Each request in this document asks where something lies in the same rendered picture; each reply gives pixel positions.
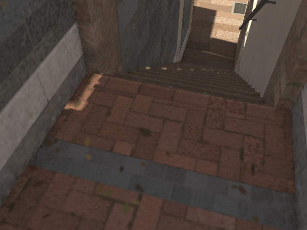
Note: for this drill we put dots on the stairs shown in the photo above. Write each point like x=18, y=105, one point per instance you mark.
x=192, y=81

